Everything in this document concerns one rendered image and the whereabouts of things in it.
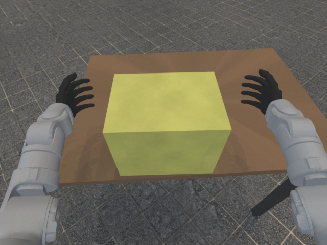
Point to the right robot forearm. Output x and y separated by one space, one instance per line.
300 144

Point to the table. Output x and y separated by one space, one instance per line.
251 148

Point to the robot right upper arm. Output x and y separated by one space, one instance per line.
309 208

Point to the robot left upper arm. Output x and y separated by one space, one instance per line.
30 220

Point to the right robot hand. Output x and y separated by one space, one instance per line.
269 90

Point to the left robot forearm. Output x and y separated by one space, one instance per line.
37 171

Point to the carton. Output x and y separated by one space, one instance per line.
166 123

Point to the left robot hand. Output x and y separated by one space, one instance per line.
67 94

